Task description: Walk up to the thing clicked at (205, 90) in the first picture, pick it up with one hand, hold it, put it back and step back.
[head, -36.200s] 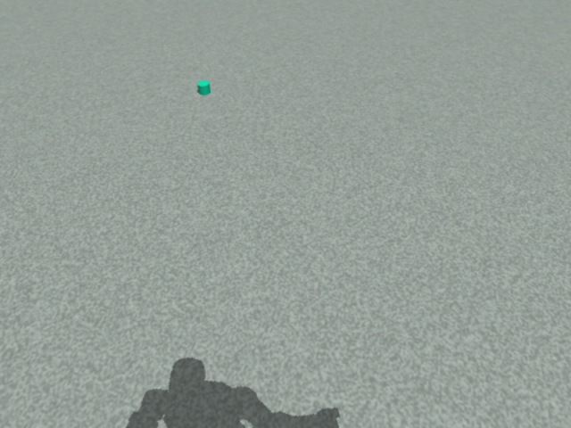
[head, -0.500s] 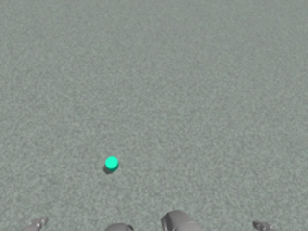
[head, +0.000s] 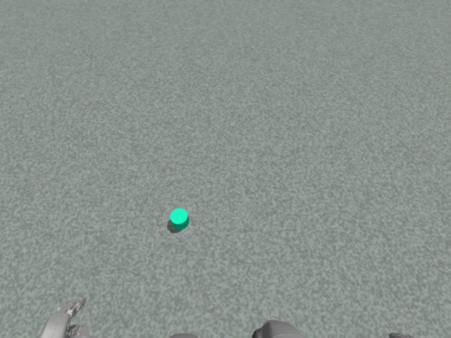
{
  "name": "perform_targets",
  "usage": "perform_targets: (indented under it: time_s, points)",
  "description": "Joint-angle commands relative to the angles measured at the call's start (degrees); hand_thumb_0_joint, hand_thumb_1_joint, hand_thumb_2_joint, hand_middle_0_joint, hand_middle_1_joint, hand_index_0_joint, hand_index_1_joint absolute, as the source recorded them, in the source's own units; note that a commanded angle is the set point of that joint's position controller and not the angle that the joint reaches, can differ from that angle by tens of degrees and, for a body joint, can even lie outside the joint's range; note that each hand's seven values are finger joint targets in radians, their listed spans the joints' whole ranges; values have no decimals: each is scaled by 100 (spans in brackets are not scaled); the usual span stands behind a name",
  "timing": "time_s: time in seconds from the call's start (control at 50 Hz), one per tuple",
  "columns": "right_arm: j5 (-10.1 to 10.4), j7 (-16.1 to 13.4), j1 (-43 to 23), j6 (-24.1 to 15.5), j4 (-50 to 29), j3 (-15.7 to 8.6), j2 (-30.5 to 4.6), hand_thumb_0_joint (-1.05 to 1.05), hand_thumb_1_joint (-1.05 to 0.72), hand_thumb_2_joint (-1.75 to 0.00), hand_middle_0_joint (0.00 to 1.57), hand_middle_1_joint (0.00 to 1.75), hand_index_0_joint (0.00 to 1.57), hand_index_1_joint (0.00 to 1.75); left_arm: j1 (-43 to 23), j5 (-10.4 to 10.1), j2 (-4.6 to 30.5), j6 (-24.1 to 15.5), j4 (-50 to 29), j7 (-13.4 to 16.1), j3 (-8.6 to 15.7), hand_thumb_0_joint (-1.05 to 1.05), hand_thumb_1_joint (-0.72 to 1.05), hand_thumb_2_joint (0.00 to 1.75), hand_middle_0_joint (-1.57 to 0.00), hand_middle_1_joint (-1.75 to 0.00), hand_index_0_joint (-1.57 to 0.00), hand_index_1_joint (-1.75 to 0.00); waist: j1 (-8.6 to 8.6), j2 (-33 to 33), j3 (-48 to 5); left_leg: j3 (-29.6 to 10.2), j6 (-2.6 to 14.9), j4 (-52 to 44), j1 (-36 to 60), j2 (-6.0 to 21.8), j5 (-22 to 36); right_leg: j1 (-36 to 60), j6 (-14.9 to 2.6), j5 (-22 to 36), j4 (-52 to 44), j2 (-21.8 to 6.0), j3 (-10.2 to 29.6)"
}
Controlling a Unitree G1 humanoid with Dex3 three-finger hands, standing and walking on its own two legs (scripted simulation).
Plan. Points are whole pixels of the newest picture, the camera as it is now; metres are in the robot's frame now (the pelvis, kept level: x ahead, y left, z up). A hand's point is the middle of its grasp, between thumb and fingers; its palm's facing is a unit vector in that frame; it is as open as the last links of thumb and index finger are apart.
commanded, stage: step back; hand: left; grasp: from above
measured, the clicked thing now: (179, 218) +0.64 +0.21 -0.72
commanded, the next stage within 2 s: none
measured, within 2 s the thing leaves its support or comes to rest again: neither
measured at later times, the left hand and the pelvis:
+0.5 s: hand out of the picture -0.07 +0.23 -0.13, palm faces -0.03 -0.91 -0.42, open 7.4 cm; pelvis -0.15 -0.03 +0.00, yaw -2 degrees
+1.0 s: hand out of the picture -0.24 +0.24 -0.14, palm faces -0.02 -0.91 -0.41, open 7.4 cm; pelvis -0.33 -0.04 +0.00, yaw -2 degrees
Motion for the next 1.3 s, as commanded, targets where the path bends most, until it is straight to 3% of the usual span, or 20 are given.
perform_targets:
  time_s: [0.0, 0.04, 0.12, 0.24, 0.34, 0.36, 0.38, 0.4, 0.46, 0.62, 0.68, 0.7, 0.72, 0.8, 0.92, 1.0, 1.04, 1.06, 1.12, 1.28]
  points:
    - [-184, -67, 384, -271, -353, -413, -1261, 0, -90, -90, 20, 30, 20, 30, 236, -93, 1188, 36, -501, 21, 323, 0, 90, 90, -20, -30, -20, -30, 41, -39, -1408, -1052, 433, -1987, 775, 955, 2052, 290, -395, 985, 228, -545, 985]
    - [-177, 0, 61, -274, -531, -556, -2012, 0, -90, -90, 20, 30, 20, 30, -368, -32, 1283, 20, -543, 114, 427, 0, 90, 90, -20, -30, -20, -30, -355, 1261, -1138, -2999, 1833, -2235, 30, 2560, 3390, -329, -9, -2279, 2402, 604, 849]
    - [-150, -117, -426, -289, -604, -370, -1281, 0, -90, -90, 20, 30, 20, 30, 274, -133, 1246, 33, -192, 83, 446, 0, 90, 90, -20, -30, -20, -30, 151, 546, -965, -1266, 1366, -1651, 422, 1694, 3900, -743, -43, -1444, 3497, 696, 1206]
    - [-162, -117, -135, -211, -700, -390, -1278, 0, -90, -90, 20, 30, 20, 30, 327, -75, 1110, -59, -199, 35, 398, 0, 90, 90, -20, -30, -20, -30, -151, 887, -1166, -1108, 1569, -1253, 1059, 1724, 3971, -385, 233, -1591, 1519, 352, 652]
    - [-12, -57, -397, -20, -766, -324, -1198, 0, -90, -90, 20, 30, 20, 30, 1021, 48, 1266, -173, 274, 26, 474, 0, 90, 90, -20, -30, -20, -30, 107, 703, -1408, -761, 675, -473, -495, 1013, 2110, 1620, -76, 384, -1362, 154, 433]
    - [33, -38, -380, -18, -870, -259, -941, 0, -90, -90, 20, 30, 20, 30, 1064, 113, 1725, -211, 200, 14, 580, 0, 90, 90, -20, -30, -20, -30, 122, -623, -1225, -519, 295, 463, -1597, 142, 539, 1728, -471, 278, -1556, -916, 2134]
    - [28, -138, -666, -2, -919, -312, -922, 0, -90, -90, 20, 30, 20, 30, 646, 81, 2353, -175, 16, 8, 688, 0, 90, 90, -20, -30, -20, -30, 392, -1733, -1031, -446, 73, 1887, -1397, -379, -1030, 285, -1567, 638, -1988, -2231, 3423]
    - [23, -143, -626, 25, -847, -392, -1145, 0, -90, -90, 20, 30, 20, 30, 278, 69, 2248, -213, -158, 39, 648, 0, 90, 90, -20, -30, -20, -30, 233, -1475, -705, -984, 18, 2778, -1126, -144, -964, -417, -1754, 657, -2147, -2450, 3595]
    - [78, -121, -1, -26, -519, -317, -1024, 0, -90, -90, 20, 30, 20, 30, -390, 82, 1600, -203, -253, 96, 506, 0, 90, 90, -20, -30, -20, -30, -180, -877, -644, -707, 0, 2989, -1146, -440, -200, 37, -1143, 1711, -1302, -1300, 1553]
    - [-90, -58, 75, -79, -513, -292, -894, 0, -90, -90, 20, 30, 20, 30, 204, 13, 1567, -79, -256, 169, 437, 0, 90, 90, -20, -30, -20, -30, 193, -1238, -1190, 116, 11, -214, -525, 23, -215, 1394, -1054, 2428, -638, -1379, 1490]
    - [-210, -38, 423, -119, -341, -444, -1171, 0, -90, -90, 20, 30, 20, 30, 187, -77, 1322, 27, -336, 122, 292, 0, 90, 90, -20, -30, -20, -30, -27, -255, -1345, -859, 402, -2006, 756, 707, 1291, 89, -399, 877, 325, -714, 997]
    - [-188, 23, 34, -95, -490, -544, -1887, 0, -90, -90, 20, 30, 20, 30, 53, -121, 1153, 3, -430, 133, 243, 0, 90, 90, -20, -30, -20, -30, -32, 1319, -1243, -2506, 1212, -2289, 555, 2028, 1977, -759, -48, -1283, 1354, 431, 87]
    - [-205, 54, -4, -106, -573, -593, -2106, 0, -90, -90, 20, 30, 20, 30, -288, -41, 1415, 15, -369, 219, 404, 0, 90, 90, -20, -30, -20, -30, -342, 1294, -1087, -3186, 1893, -2530, -472, 2573, 2051, -381, 26, -2408, 2700, 506, 774]
    - [-194, -69, -713, -155, -623, -358, -1314, 0, -90, -90, 20, 30, 20, 30, 510, -141, 1333, 40, 99, 163, 409, 0, 90, 90, -20, -30, -20, -30, 309, 547, -933, -1266, 1397, -1834, -169, 1753, 3013, -532, -37, -1451, 3699, 618, 1061]
    - [-201, -28, -266, -48, -597, -358, -1219, 0, -90, -90, 20, 30, 20, 30, 419, -63, 1152, -85, 102, 72, 322, 0, 90, 90, -20, -30, -20, -30, -93, 966, -1193, -1090, 1443, -1514, 972, 1602, 3055, -170, 228, -1524, 1040, 310, 382]
    - [-61, 27, -603, 123, -617, -318, -1240, 0, -90, -90, 20, 30, 20, 30, 1144, 7, 1175, -185, 563, 81, 317, 0, 90, 90, -20, -30, -20, -30, 233, 899, -1513, -729, 848, -904, 209, 1257, 2295, 1293, -20, 84, -1578, 274, 76]
    - [2, -23, -787, 88, -800, -225, -793, 0, -90, -90, 20, 30, 20, 30, 910, 105, 2187, -178, 416, 57, 599, 0, 90, 90, -20, -30, -20, -30, 428, -1490, -1081, -294, 129, 902, -1605, -362, -497, 975, -1075, -69, -1981, -1691, 2832]
    - [-49, -84, -860, 140, -829, -355, -1012, 0, -90, -90, 20, 30, 20, 30, 513, 118, 2514, -204, 188, 92, 648, 0, 90, 90, -20, -30, -20, -30, 472, -1570, -635, -875, -76, 2240, -1324, -82, -978, -441, -1810, -143, -2336, -2644, 3766]
    - [31, -46, -176, 87, -384, -334, -1048, 0, -90, -90, 20, 30, 20, 30, -388, 92, 1608, -260, 56, 162, 412, 0, 90, 90, -20, -30, -20, -30, -227, -378, -672, -858, -27, 2855, -1175, -396, -62, -14, -1083, 1296, -1256, -1323, 1356]
    - [-141, 78, -198, -192, -150, -299, -862, 0, -90, -90, 20, 30, 20, 30, 305, 122, 1748, -245, 281, 21, 479, 0, 90, 90, -20, -30, -20, -30, 285, -1250, -794, 242, 21, -1156, -34, 163, -405, 592, -932, -1648, -1432, -1308, 1562]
